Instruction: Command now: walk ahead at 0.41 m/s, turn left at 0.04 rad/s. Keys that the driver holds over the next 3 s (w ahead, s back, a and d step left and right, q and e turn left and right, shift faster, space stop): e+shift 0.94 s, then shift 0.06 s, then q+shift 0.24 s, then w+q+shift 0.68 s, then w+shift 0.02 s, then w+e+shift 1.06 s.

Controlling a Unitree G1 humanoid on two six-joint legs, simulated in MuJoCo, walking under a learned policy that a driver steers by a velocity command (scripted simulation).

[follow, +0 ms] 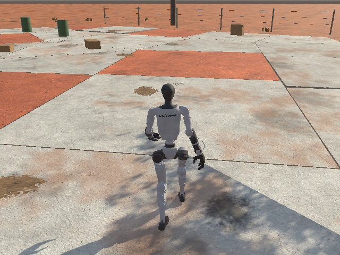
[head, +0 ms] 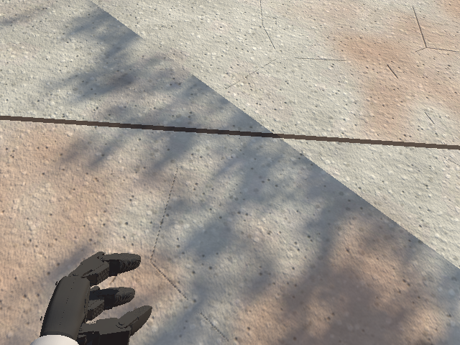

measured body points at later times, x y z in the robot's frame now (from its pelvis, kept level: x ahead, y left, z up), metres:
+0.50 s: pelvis +0.19 -0.01 +0.01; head +0.22 -0.02 +0.46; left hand +0.40 +0.24 -0.08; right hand +0.30 -0.32 -0.06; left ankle +0.30 +0.08 -0.72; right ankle +0.22 -0.11 -0.72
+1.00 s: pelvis +0.19 -0.04 +0.01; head +0.21 -0.09 +0.45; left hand +0.53 +0.00 -0.06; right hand +0.06 -0.34 -0.10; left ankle +0.30 +0.08 -0.70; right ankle +0.12 -0.12 -0.72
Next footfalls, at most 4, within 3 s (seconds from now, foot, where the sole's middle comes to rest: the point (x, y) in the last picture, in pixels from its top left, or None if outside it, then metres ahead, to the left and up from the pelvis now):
0.02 right None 0.26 -0.11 -0.76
0.50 left None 0.34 0.06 -0.76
0.96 right None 0.14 -0.15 -0.76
1.66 left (220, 322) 0.49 -0.04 -0.76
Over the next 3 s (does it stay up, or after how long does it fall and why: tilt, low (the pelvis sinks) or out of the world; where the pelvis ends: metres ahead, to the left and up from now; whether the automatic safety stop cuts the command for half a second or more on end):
stays up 1.48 -0.47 -0.03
